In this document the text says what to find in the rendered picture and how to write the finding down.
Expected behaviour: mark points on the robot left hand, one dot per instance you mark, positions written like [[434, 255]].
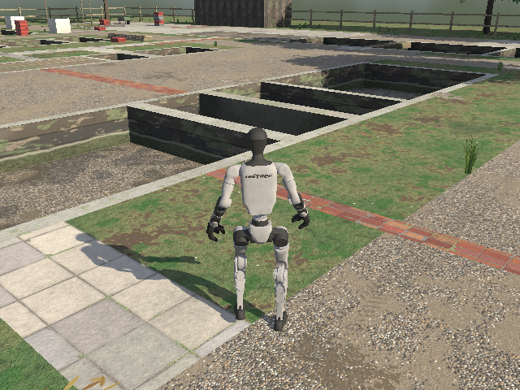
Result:
[[210, 231]]

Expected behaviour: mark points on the robot left upper arm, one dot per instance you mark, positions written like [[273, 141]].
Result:
[[228, 184]]

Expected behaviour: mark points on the right robot thigh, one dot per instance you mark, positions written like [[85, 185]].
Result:
[[281, 246]]

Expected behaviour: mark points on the right robot shin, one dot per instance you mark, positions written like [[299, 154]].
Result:
[[280, 295]]

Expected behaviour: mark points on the robot right hand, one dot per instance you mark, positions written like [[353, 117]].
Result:
[[306, 219]]

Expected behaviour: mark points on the right robot forearm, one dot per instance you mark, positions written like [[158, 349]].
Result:
[[301, 208]]

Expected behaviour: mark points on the robot right upper arm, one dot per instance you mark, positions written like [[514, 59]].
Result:
[[289, 182]]

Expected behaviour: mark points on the left robot forearm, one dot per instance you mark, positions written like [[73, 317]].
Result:
[[217, 214]]

